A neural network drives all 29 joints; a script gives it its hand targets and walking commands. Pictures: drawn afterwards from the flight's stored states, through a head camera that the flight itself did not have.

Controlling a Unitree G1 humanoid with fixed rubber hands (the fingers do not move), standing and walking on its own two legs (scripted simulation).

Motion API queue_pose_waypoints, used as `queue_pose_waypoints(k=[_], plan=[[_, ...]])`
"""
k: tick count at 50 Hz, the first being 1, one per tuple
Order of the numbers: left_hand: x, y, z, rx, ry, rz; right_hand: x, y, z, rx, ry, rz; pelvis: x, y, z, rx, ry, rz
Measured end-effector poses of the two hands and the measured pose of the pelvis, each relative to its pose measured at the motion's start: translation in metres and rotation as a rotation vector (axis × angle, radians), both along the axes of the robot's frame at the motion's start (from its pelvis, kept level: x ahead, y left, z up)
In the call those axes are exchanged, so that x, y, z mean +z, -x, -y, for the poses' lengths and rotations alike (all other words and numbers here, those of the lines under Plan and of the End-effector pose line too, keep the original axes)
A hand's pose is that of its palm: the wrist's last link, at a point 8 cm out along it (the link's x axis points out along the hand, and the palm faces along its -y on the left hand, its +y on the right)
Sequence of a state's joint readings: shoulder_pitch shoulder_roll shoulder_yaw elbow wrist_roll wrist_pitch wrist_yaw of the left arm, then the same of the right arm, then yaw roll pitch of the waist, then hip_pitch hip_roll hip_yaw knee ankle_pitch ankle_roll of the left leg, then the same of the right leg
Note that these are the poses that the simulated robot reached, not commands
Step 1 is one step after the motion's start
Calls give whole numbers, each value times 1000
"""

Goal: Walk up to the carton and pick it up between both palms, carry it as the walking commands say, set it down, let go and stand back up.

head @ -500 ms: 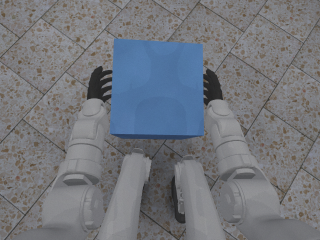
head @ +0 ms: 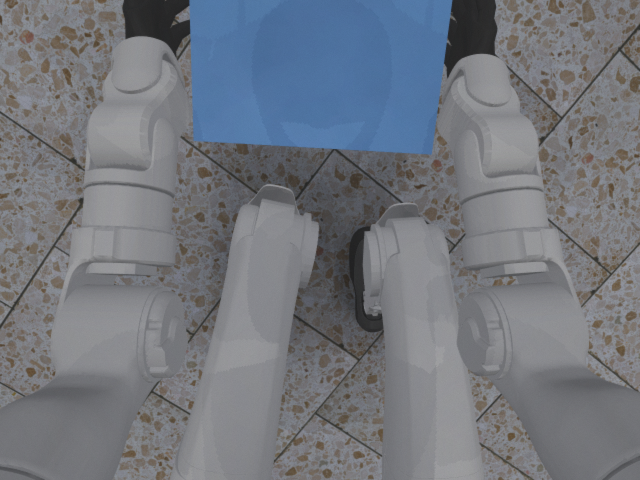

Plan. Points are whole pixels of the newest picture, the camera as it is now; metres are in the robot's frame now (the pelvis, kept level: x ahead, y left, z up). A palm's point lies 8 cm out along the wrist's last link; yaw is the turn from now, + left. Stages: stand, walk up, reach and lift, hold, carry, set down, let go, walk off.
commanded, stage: set down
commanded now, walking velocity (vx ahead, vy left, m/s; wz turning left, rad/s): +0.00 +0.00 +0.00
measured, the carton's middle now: (311, 42) +0.51 +0.06 -0.20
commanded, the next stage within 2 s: none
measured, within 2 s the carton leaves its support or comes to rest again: rests again in 1.62 s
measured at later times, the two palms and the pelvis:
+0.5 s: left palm (169, 12) +0.51 +0.21 -0.19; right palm (446, 27) +0.54 -0.08 -0.19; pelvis +0.00 +0.00 -0.05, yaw -1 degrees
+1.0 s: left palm (188, 7) +0.54 +0.20 -0.25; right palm (436, 24) +0.56 -0.09 -0.25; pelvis +0.02 +0.00 -0.09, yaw -1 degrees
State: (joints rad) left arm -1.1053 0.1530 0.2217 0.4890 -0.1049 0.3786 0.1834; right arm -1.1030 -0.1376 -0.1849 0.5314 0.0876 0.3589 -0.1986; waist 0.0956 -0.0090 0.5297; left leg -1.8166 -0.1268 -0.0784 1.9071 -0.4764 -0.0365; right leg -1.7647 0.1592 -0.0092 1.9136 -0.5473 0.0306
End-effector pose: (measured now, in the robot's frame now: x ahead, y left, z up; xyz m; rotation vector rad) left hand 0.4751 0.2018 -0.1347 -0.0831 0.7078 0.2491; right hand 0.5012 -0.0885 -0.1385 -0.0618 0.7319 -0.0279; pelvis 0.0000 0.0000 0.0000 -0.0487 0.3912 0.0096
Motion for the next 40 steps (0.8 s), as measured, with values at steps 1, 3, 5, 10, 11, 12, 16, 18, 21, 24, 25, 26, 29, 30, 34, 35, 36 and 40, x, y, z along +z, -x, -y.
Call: queue_pose_waypoints(k=[1, 3, 5, 10, 11, 12, 16, 18, 21, 24, 25, 26, 29, 30, 34, 35, 36, 40], plan=[[-3, 1, 0, 0, 3, -8, -3, 1, 0, -4, -3, -8, -3, 1, 0, 0, 3, 2], [-6, 1, 0, 1, 3, -19, -6, 2, 0, -8, -3, -20, -9, 4, -1, 1, 6, 8], [-8, -1, -1, 1, 6, -27, -7, 0, -1, -8, 0, -28, -13, 6, -2, 2, 7, 15], [-9, -13, -4, 0, -3, -33, -7, -14, -5, 1, 10, -32, -20, 12, -1, 2, 3, 22], [-10, -16, -5, -3, -8, -30, -7, -17, -5, 3, 13, -29, -21, 12, -1, 2, 2, 21], [-10, -19, -6, -6, -14, -27, -8, -21, -6, 5, 15, -24, -23, 13, -1, 1, 1, 18], [-18, -30, -8, -11, -24, -6, -14, -34, -9, 6, 19, -2, -31, 13, -1, -3, -2, 0], [-25, -35, -9, -12, -27, 0, -20, -38, -9, 4, 17, 3, -36, 12, -1, -5, -2, -12], [-38, -39, -8, -16, -31, -2, -34, -42, -9, 1, 13, 1, -43, 9, -2, -8, -1, -30], [-54, -40, -8, -20, -30, -13, -51, -41, -8, -1, 13, -9, -51, 5, -3, -11, 1, -46], [-59, -40, -7, -21, -28, -18, -56, -41, -7, -2, 13, -14, -53, 4, -3, -11, 2, -51], [-65, -40, -6, -24, -27, -23, -62, -40, -6, -5, 14, -20, -55, 2, -4, -11, 3, -55], [-80, -39, -4, -31, -23, -42, -77, -36, -4, -15, 11, -40, -62, -1, -5, -12, 6, -65], [-84, -39, -4, -33, -21, -47, -81, -36, -3, -17, 10, -45, -63, -3, -5, -12, 6, -68], [-97, -41, -1, -36, -20, -60, -94, -38, 0, -15, 14, -58, -71, -6, -6, -15, 5, -75], [-99, -42, -1, -36, -18, -62, -96, -39, 0, -14, 17, -59, -72, -7, -7, -16, 4, -77], [-101, -44, 0, -36, -18, -61, -98, -41, 0, -13, 19, -59, -74, -8, -7, -17, 3, -78], [-105, -52, 0, -40, -28, -55, -102, -50, 1, -14, 12, -52, -79, -11, -7, -26, -3, -78]])
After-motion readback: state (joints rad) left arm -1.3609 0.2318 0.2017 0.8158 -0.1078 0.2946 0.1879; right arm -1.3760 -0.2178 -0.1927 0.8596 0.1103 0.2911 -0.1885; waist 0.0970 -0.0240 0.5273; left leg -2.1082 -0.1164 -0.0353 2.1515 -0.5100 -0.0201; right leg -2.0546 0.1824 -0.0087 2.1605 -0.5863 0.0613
